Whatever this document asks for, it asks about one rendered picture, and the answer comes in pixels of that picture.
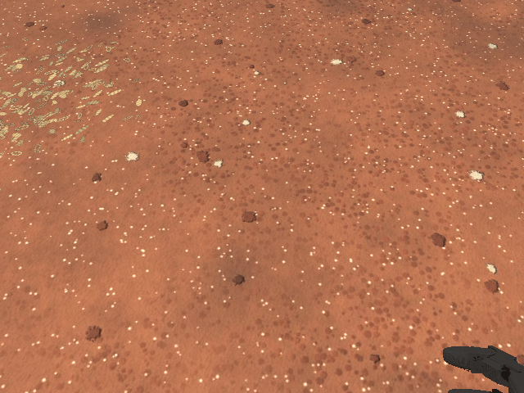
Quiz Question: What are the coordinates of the right robot hand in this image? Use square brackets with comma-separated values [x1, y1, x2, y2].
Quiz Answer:
[443, 346, 524, 393]

